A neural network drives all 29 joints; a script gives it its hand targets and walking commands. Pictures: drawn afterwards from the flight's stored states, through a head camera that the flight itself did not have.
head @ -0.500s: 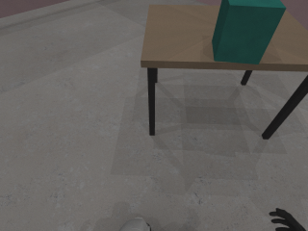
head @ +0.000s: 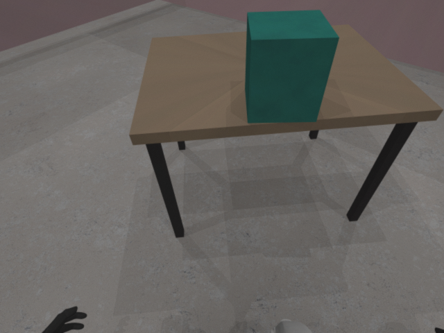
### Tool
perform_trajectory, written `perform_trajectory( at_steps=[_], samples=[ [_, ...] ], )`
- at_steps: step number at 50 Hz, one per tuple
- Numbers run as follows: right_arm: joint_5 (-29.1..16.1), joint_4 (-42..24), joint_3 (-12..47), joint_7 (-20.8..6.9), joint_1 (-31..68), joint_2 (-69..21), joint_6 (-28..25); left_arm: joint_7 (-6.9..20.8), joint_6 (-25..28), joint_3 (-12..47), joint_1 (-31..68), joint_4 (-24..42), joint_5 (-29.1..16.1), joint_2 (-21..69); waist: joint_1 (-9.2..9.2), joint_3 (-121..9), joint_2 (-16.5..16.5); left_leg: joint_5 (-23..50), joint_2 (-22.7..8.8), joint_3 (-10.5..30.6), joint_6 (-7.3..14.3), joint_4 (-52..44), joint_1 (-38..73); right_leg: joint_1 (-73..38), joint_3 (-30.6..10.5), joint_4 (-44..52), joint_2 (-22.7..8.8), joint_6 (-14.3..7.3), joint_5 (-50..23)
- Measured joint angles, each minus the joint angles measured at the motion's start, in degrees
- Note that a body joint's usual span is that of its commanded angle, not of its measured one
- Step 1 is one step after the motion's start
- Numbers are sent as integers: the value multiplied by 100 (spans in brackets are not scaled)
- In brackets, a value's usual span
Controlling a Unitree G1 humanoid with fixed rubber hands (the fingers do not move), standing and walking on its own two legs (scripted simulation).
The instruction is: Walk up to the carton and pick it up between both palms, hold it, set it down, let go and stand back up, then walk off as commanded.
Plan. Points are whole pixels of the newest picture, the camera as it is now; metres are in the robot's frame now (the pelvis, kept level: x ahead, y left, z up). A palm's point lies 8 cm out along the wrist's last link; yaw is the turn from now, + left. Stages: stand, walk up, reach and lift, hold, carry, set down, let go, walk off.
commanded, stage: walk up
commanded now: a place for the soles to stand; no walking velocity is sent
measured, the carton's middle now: (282, 68) +0.80 -0.17 +0.08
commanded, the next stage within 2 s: none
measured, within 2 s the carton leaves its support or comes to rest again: neither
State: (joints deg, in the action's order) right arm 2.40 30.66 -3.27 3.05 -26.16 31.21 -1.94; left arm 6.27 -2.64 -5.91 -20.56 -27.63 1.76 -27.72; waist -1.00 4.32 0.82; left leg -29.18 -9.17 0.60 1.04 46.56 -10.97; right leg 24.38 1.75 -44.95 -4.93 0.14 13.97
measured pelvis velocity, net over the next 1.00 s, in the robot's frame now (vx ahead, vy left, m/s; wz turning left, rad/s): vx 0.26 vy -0.18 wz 0.09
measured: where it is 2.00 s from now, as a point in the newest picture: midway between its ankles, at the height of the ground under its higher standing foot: (286, 320)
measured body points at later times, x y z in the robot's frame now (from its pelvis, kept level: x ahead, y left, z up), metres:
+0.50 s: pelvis +0.17 -0.05 +0.01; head +0.18 -0.03 +0.46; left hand +0.20 +0.26 -0.09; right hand +0.33 -0.37 -0.03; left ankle +0.24 +0.06 -0.70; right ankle +0.11 -0.15 -0.66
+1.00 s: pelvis +0.26 -0.18 +0.00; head +0.28 -0.19 +0.45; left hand +0.37 +0.15 -0.06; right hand +0.41 -0.50 -0.08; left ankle +0.25 -0.03 -0.68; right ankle +0.34 -0.32 -0.70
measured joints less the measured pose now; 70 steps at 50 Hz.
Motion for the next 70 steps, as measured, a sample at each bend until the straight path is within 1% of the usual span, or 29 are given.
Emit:
perform_trajectory(
  at_steps=[1,3,5,6,9,13,16,19,20,21,22,25,28,32,35,38,40,41,42,43,45,47,49,52,53,55,58,61,70],
  samples=[
    [-26,64,-55,5,63,-25,52,-42,45,44,19,15,0,0,18,53,-101,-193,22,217,67,565,-190,1,103,-261,63,18,160],
    [-150,164,-95,23,179,-144,217,-113,85,140,12,33,-29,64,114,75,-159,-335,374,438,100,1702,-672,-107,212,-463,64,-57,573],
    [-227,196,-63,-5,318,-198,290,-184,109,221,-84,21,-102,216,236,85,-255,-88,633,338,118,2346,-1099,-373,260,-185,108,-157,603],
    [-260,195,-43,-26,376,-212,270,-222,116,272,-150,6,-111,272,275,96,-317,73,696,255,120,2427,-1274,-530,293,16,141,-165,555],
    [-280,192,47,-104,463,-287,196,-297,136,344,-349,-48,-92,278,380,80,-365,417,791,31,73,2093,-1644,-938,380,589,218,-166,445],
    [-187,186,149,-186,508,-420,189,-348,145,246,-543,-95,-53,177,480,75,-215,723,788,-192,34,998,-1765,-1315,468,1077,290,-256,442],
    [-175,151,178,-205,541,-462,171,-336,137,202,-600,-79,-25,116,543,146,-99,1092,768,-291,63,57,-1652,-1495,557,1170,337,-275,576],
    [-193,117,167,-144,577,-447,128,-293,85,215,-623,-83,-7,111,581,185,-10,1722,858,-346,105,-859,-1288,-1563,623,900,357,-248,918],
    [-190,89,154,-107,558,-411,106,-277,62,227,-634,-86,2,132,572,167,-12,1847,892,-365,129,-1133,-1103,-1560,656,714,365,-229,1095],
    [-182,101,139,-61,585,-423,91,-264,42,225,-610,-112,12,136,543,191,88,2011,964,-389,155,-1156,-1041,-1547,659,470,287,-205,1305],
    [-161,101,144,-19,632,-436,93,-255,14,211,-567,-159,25,165,537,234,227,1921,1047,-447,161,-987,-1040,-1490,580,167,183,-214,1477],
    [-54,-55,158,108,647,-356,78,-217,-163,260,-486,-187,97,332,422,202,203,1396,925,-416,182,-536,-1078,-903,195,-1236,384,-166,1916],
    [-43,-156,208,185,555,-380,2,-214,-204,252,-372,-115,138,242,234,210,236,1277,725,-290,100,-603,-888,-226,-74,-2138,448,-96,1832],
    [-23,-157,260,184,317,-364,-53,-214,-216,60,-161,-14,106,-6,70,270,383,1165,475,-151,-65,-688,-594,458,-406,-2431,230,-10,1318],
    [-41,-131,231,171,121,-293,-38,-198,-280,-55,11,14,65,-90,19,263,447,1012,314,-68,-175,-650,-438,663,-496,-2076,8,65,932],
    [-99,-140,162,117,72,-183,15,-196,-279,-38,133,-17,-50,-71,-21,242,412,812,168,-9,-358,-484,-383,452,-405,-1057,-161,38,578],
    [-153,-176,133,63,136,-83,76,-204,-242,26,162,-60,-101,-61,-53,215,312,580,59,70,-457,-182,-456,62,-271,-272,-150,-22,254],
    [-172,-195,119,38,182,-46,109,-220,-204,55,161,-93,-115,-84,-51,189,267,415,8,115,-456,57,-537,-156,-233,42,-98,-9,158],
    [-187,-151,76,19,298,-7,149,-247,-167,81,232,-193,-128,-30,-35,255,90,235,-125,215,-360,336,-604,-181,-152,-51,20,135,214],
    [-201,-78,31,15,416,-27,207,-277,-145,140,301,-272,-147,10,-42,303,-31,-30,-113,355,-258,616,-699,-144,-79,-261,77,227,353],
    [-266,28,1,32,560,-86,353,-318,-103,290,429,-352,-180,129,1,324,-174,-378,187,499,-167,1240,-931,-109,6,-481,61,230,585],
    [-321,139,39,12,689,-94,403,-365,-41,421,513,-396,-214,282,113,313,-339,-422,414,409,-59,1528,-1050,-153,27,-367,86,180,561],
    [-361,269,96,-42,791,-136,356,-407,1,539,575,-425,-220,319,161,284,-444,-390,565,276,6,1288,-1038,-205,73,-184,98,170,474],
    [-339,464,202,-147,846,-247,288,-458,38,610,708,-480,-235,210,156,226,-419,-33,698,-20,49,268,-768,-230,165,-31,31,184,431],
    [-322,566,232,-185,895,-320,276,-484,49,602,764,-518,-252,142,170,254,-305,447,765,-72,16,-12,-666,-235,129,-40,-35,195,441],
    [-278,740,294,-256,966,-445,279,-524,63,579,816,-644,-300,43,186,261,-48,751,907,-193,-116,-354,-471,-269,3,-10,-171,205,450],
    [-305,921,296,-341,995,-429,261,-569,89,609,816,-811,-375,26,72,151,-183,717,777,-5,-200,-490,-433,-512,140,435,15,158,285],
    [-329,1128,269,-388,1095,-454,262,-562,168,641,869,-1042,-335,-58,60,75,-74,863,810,-9,-265,-841,-275,-615,147,653,-16,160,208],
    [-379,1790,221,-445,1589,-400,268,-543,245,689,1255,-1661,-361,20,65,10,-100,1242,819,79,-255,-1540,73,-1028,276,1374,-8,149,-128]
  ],
)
